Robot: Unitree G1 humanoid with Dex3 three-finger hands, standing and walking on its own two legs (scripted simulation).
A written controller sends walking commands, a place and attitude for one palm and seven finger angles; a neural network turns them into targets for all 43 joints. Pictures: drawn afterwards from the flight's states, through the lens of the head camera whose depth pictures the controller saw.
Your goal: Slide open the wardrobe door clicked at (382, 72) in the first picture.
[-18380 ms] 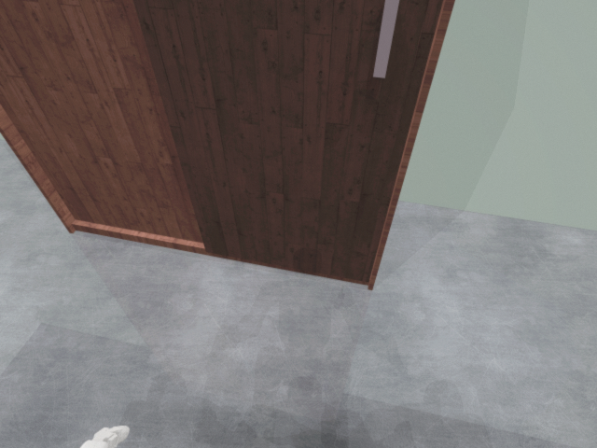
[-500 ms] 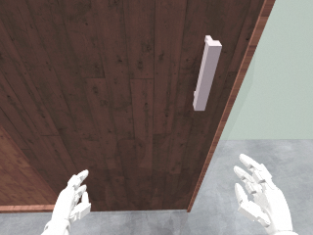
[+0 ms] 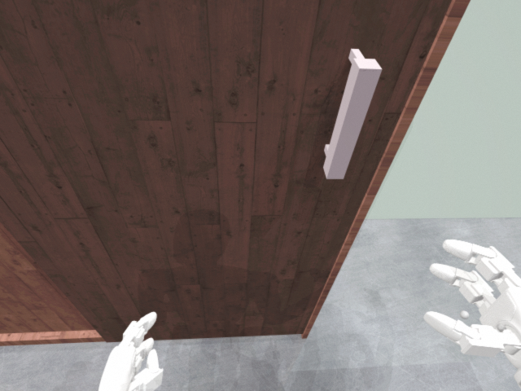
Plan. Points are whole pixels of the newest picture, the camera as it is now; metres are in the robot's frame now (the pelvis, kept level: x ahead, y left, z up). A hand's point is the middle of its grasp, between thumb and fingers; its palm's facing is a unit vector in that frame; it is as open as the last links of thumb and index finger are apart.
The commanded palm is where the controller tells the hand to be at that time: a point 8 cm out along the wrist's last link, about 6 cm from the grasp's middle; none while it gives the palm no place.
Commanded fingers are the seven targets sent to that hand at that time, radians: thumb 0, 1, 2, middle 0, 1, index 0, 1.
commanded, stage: raise the hand with hooked fingers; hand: right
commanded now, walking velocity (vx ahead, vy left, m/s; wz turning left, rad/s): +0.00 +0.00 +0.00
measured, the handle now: (343, 117) +0.43 -0.07 +0.24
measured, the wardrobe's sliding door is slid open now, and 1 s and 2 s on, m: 0.00 0.00 0.00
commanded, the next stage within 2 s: move the hooked fingers beside the handle in 1.28 s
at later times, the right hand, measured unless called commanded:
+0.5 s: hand out of the picture +0.25 -0.29 +0.21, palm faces +0.04 +0.99 -0.16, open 13.7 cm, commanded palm +0.22 -0.32 +0.21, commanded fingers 0.00 0.50 -0.30 0.30 1.20 0.30 1.20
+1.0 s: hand out of the picture +0.28 -0.27 +0.23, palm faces -0.08 +0.98 -0.18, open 14.0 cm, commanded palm +0.25 -0.33 +0.26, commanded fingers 0.00 0.50 -0.30 0.30 1.20 0.30 1.20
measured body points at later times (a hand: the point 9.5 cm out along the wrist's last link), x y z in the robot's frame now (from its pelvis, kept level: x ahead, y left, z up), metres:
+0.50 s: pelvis +0.02 -0.01 +0.02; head -0.02 +0.00 +0.47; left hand +0.24 +0.19 -0.02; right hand +0.24 -0.35 +0.22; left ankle +0.01 +0.12 -0.71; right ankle +0.02 -0.13 -0.71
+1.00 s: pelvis +0.02 +0.00 +0.02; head +0.00 +0.03 +0.47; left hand +0.21 +0.23 -0.05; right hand +0.28 -0.33 +0.24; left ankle +0.01 +0.12 -0.71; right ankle +0.02 -0.13 -0.71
